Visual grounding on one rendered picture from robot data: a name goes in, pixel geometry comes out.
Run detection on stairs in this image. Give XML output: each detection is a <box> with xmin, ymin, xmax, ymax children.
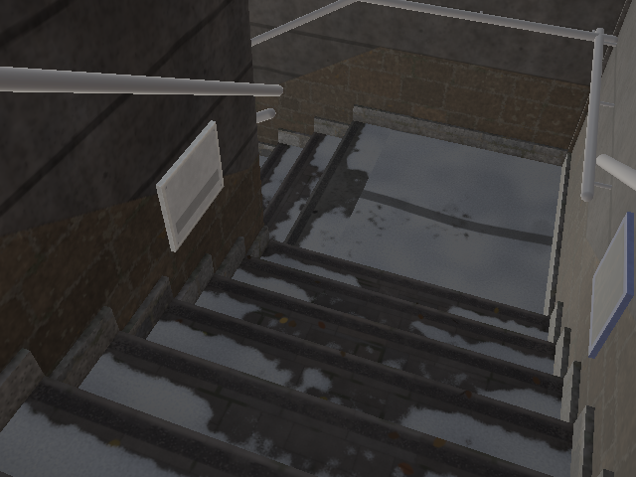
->
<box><xmin>0</xmin><ymin>239</ymin><xmax>573</xmax><ymax>477</ymax></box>
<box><xmin>259</xmin><ymin>132</ymin><xmax>342</xmax><ymax>242</ymax></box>

